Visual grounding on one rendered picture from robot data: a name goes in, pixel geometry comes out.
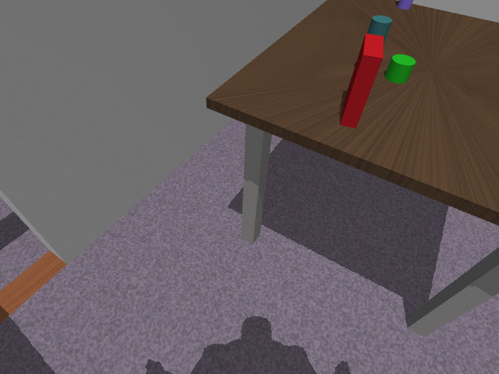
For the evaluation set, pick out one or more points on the table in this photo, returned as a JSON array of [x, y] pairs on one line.
[[437, 134]]

